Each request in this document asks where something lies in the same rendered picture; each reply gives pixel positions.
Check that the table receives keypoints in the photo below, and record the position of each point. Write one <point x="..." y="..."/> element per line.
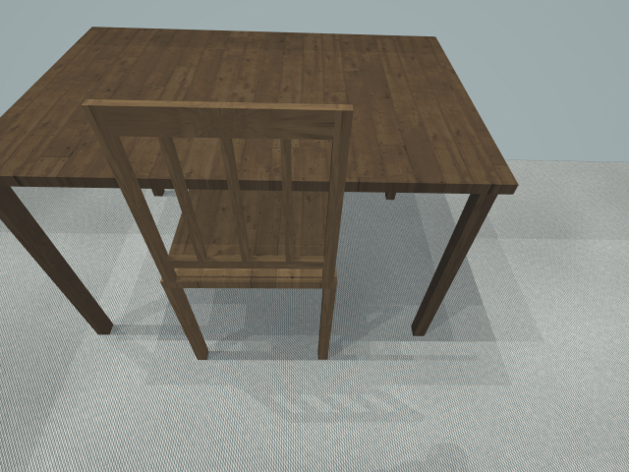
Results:
<point x="414" y="128"/>

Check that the chair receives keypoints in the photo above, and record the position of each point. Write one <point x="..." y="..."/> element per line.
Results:
<point x="235" y="238"/>

